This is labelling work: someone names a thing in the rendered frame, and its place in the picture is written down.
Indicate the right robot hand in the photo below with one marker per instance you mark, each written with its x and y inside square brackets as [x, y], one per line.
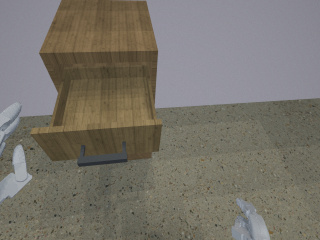
[252, 229]

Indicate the cabinet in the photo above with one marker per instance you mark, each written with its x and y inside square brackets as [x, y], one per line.
[97, 33]

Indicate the handle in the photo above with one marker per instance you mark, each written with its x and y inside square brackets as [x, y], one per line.
[102, 159]

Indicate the left robot hand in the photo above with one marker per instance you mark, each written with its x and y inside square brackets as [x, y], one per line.
[13, 183]

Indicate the drawer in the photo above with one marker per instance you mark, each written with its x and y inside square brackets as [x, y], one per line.
[101, 107]

